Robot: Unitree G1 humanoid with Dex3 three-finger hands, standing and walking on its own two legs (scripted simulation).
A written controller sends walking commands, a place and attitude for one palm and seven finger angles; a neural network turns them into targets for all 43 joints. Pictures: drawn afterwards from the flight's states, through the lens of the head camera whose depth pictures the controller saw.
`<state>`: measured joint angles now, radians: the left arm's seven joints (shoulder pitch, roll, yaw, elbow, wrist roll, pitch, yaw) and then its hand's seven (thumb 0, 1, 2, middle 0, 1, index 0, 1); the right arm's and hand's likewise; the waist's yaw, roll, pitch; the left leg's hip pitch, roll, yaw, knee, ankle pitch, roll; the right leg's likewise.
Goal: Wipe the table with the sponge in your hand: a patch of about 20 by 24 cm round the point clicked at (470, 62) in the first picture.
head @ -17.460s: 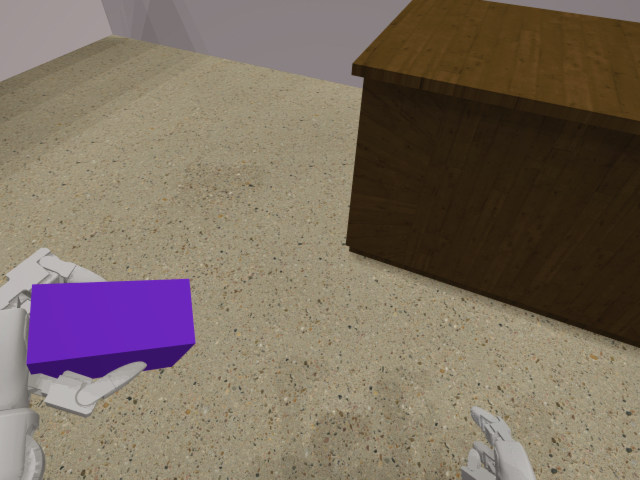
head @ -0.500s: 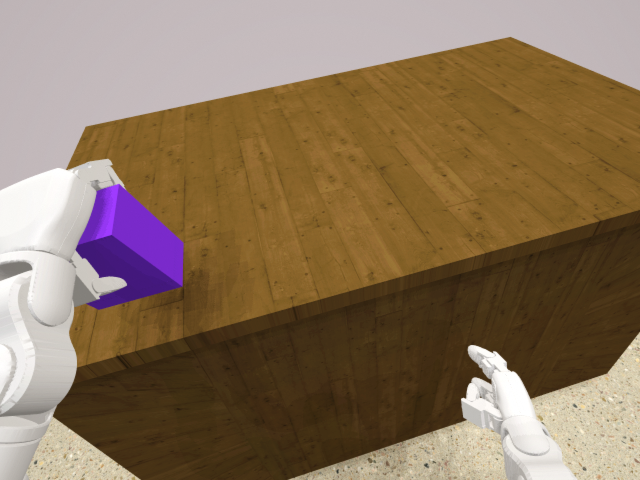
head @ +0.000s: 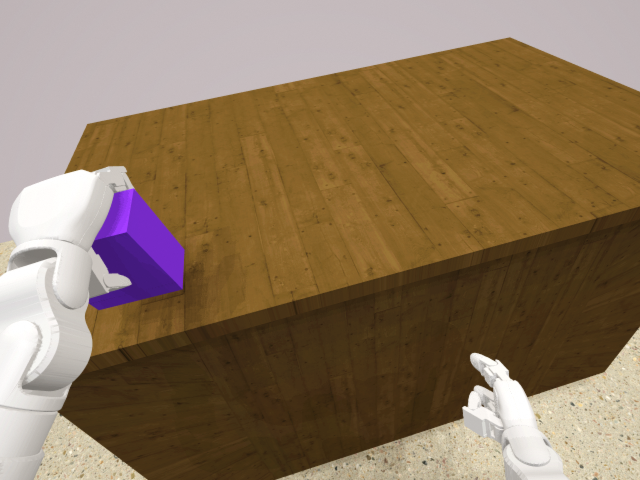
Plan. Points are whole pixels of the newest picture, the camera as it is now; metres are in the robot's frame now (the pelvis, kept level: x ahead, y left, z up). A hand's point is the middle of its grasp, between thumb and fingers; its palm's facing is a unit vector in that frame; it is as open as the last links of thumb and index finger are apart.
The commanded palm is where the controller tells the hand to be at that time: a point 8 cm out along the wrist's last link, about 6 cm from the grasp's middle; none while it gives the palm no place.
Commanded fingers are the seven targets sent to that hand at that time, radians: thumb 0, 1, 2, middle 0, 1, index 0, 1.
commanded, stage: move the sponge above the wiping area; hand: left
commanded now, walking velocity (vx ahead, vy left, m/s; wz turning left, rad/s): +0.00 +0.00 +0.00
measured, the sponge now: (125, 262) +0.28 +0.29 +0.17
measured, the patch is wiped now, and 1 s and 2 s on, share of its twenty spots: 0.00 0.00 0.00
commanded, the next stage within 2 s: none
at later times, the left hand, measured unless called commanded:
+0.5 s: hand (93, 242) +0.28 +0.32 +0.20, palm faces +0.12 -0.04 -0.99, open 10.1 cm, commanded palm +0.24 +0.32 +0.28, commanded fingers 0.00 0.10 1.30 -1.20 -1.60 -1.20 -1.60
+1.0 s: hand (98, 244) +0.29 +0.33 +0.18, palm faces +0.08 -0.04 -1.00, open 10.1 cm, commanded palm +0.25 +0.33 +0.26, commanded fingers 0.00 0.10 1.30 -1.20 -1.60 -1.20 -1.60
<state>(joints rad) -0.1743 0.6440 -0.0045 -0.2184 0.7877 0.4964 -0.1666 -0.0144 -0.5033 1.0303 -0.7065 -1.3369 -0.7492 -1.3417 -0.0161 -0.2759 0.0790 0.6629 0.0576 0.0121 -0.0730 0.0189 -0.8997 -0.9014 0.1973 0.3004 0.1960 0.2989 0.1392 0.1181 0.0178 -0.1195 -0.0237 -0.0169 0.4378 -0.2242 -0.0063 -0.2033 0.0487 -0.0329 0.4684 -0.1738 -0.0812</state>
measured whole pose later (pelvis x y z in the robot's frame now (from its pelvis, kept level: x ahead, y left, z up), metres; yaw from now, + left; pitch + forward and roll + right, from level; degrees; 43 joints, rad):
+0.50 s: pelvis +0.01 +0.02 +0.00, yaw +1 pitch -4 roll +1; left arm -0.17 0.65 -0.01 -0.17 0.83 0.48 -0.22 -0.01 -0.50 1.03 -0.71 -1.34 -0.75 -1.34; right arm -0.01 -0.28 0.08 0.67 0.05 0.00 -0.06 0.02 -0.90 -0.90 0.20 0.30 0.20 0.30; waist 0.14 0.11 0.02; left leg -0.13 -0.04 -0.02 0.43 -0.23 0.02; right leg -0.21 0.03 -0.03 0.46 -0.19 -0.06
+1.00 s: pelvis +0.03 +0.02 +0.00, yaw +1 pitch -3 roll +1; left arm -0.14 0.64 -0.01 -0.17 0.85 0.45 -0.23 -0.01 -0.50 1.03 -0.71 -1.34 -0.75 -1.34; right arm 0.01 -0.28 0.08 0.66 0.05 0.02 -0.05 0.02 -0.90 -0.90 0.20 0.30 0.20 0.30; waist 0.14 0.11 0.01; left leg -0.12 -0.05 -0.02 0.41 -0.24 0.03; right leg -0.20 0.03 -0.03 0.43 -0.19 -0.05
